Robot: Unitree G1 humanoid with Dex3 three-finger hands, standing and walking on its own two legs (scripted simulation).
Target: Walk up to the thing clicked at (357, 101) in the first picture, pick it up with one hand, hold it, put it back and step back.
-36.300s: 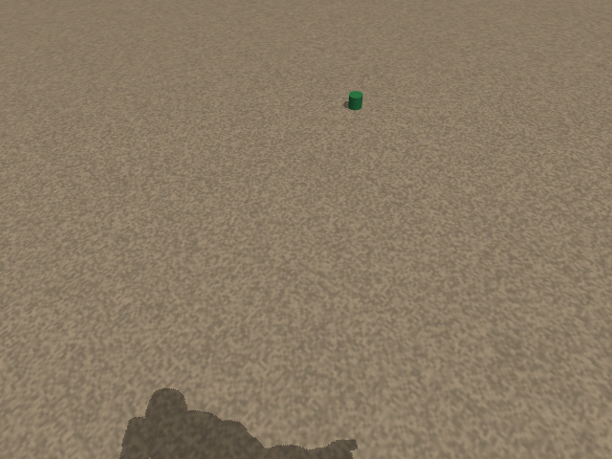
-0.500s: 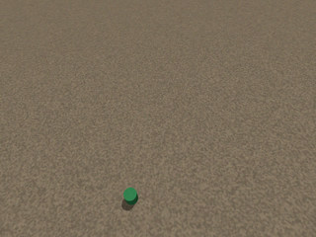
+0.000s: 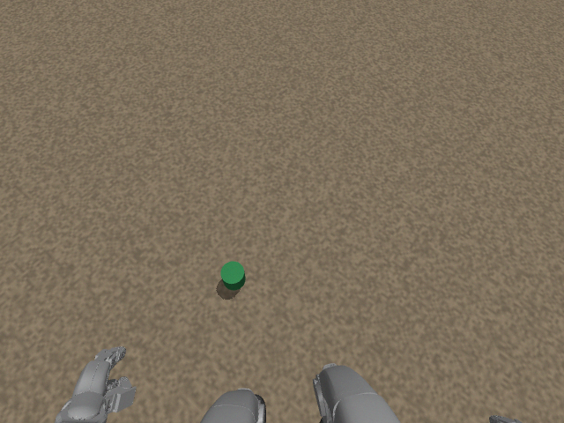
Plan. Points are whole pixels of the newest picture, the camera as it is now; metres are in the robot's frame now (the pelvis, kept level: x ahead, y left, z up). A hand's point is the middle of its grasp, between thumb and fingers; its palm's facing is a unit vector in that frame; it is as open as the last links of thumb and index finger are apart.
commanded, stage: step back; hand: left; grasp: from above
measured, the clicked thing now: (233, 276) +0.52 +0.17 -0.73
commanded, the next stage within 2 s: none
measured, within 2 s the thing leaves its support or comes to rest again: neither
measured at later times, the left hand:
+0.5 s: hand out of the picture +0.02 +0.25 -0.14, palm faces -0.07 -0.91 -0.41, open 7.4 cm
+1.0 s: hand out of the picture -0.16 +0.27 -0.16, palm faces -0.09 -0.91 -0.40, open 7.4 cm
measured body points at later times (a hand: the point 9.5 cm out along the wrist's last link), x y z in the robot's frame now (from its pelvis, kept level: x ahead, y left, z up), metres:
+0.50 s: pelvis -0.10 +0.00 +0.00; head -0.05 -0.02 +0.45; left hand +0.02 +0.30 -0.11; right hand -0.02 -0.33 -0.12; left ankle -0.13 +0.14 -0.66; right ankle -0.07 -0.12 -0.73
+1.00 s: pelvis -0.26 +0.00 -0.01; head -0.20 +0.01 +0.43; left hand -0.16 +0.32 -0.14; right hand -0.15 -0.32 -0.11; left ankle -0.15 +0.13 -0.73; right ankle -0.32 -0.14 -0.71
